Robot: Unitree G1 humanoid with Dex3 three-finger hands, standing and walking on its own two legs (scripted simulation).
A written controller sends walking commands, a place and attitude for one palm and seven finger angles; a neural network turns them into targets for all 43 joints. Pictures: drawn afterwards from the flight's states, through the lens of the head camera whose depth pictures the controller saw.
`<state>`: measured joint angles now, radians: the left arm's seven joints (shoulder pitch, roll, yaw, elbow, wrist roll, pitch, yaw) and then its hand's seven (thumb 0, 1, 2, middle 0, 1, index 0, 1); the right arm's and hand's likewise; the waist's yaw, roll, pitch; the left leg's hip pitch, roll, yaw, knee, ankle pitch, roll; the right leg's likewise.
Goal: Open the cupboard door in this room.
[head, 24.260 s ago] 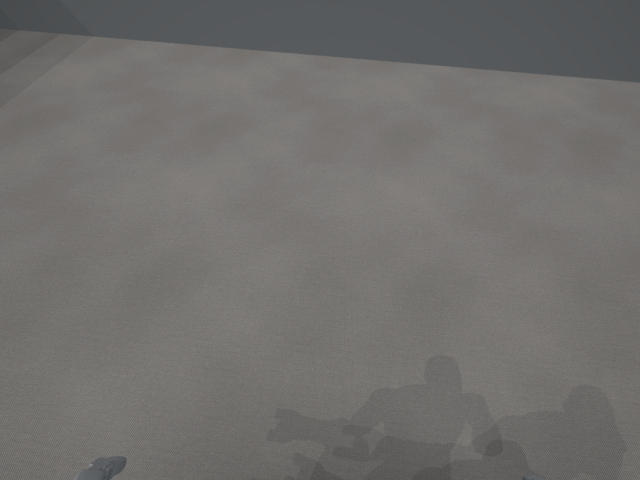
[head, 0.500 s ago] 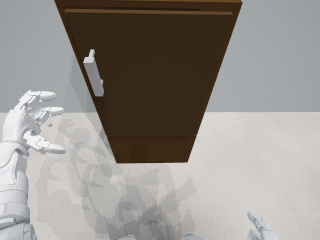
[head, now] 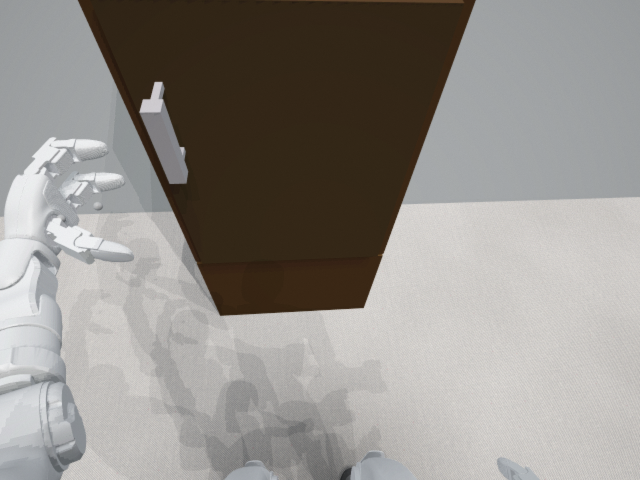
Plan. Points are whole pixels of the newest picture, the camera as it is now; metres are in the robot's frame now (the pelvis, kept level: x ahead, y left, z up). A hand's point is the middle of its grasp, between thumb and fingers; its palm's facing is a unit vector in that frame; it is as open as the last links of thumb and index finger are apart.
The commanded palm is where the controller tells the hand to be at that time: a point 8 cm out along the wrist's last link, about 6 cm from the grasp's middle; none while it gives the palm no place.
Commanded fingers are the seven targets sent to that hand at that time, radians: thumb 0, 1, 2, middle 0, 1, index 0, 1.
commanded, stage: move the hooked fingers beside the handle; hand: left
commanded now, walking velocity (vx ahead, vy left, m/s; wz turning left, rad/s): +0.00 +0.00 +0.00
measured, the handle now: (168, 134) +0.56 +0.22 +0.07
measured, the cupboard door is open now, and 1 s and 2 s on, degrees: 0 0 0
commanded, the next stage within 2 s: slide the fingers in behind the handle in 1.48 s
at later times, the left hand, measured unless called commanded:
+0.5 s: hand (107, 170) +0.47 +0.28 +0.08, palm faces +0.06 -1.00 +0.00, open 14.0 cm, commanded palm +0.45 +0.32 +0.08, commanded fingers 0.00 -0.50 0.30 -0.30 -1.20 -0.30 -1.20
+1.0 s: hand (109, 159) +0.51 +0.29 +0.07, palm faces +0.05 -1.00 +0.00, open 14.0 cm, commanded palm +0.48 +0.33 +0.07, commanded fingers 0.00 -0.50 0.30 -0.30 -1.20 -0.30 -1.20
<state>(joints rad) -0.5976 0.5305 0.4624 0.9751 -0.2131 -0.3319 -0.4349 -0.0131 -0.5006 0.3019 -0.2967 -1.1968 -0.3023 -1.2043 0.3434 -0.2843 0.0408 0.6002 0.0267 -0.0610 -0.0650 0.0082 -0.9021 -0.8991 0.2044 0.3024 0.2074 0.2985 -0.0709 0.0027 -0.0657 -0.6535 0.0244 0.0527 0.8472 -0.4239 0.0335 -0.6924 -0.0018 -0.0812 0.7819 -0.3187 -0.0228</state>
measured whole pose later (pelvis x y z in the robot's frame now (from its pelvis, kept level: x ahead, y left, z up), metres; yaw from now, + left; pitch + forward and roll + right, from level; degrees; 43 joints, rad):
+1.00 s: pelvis +0.01 +0.02 -0.01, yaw -2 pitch +22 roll -4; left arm -0.86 0.73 0.55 1.19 -0.12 -0.33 -0.45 -0.01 -0.50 0.30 -0.30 -1.20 -0.30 -1.20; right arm 0.44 -0.29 0.05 0.58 -0.01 0.10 -0.03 0.00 -0.90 -0.90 0.20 0.30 0.21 0.30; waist -0.17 0.00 -0.07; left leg -0.84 0.05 0.05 0.94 -0.47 0.05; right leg -0.86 0.02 -0.08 0.81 -0.33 -0.01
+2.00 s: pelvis +0.00 +0.01 -0.01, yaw -1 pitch +19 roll -3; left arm -0.85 0.64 0.49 1.17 -0.13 -0.35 -0.37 -0.01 -0.50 0.30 -0.30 -1.20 -0.30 -1.20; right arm 0.42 -0.28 0.05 0.60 0.00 0.09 -0.03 0.00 -0.90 -0.90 0.20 0.30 0.21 0.30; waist -0.16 0.01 -0.08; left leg -0.81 0.05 0.04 0.94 -0.46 0.04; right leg -0.84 0.02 -0.08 0.82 -0.32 -0.02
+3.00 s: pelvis +0.01 +0.00 -0.01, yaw -1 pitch +19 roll -2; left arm -0.84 0.48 0.41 1.14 -0.10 -0.40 -0.21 -0.01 -0.50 0.30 -0.30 -1.20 -0.30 -1.20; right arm 0.40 -0.27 0.03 0.61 -0.01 0.07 0.00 0.00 -0.90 -0.90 0.20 0.30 0.21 0.30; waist -0.15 0.02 -0.09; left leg -0.78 0.04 0.05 0.92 -0.46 0.03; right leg -0.82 0.02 -0.07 0.83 -0.34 -0.02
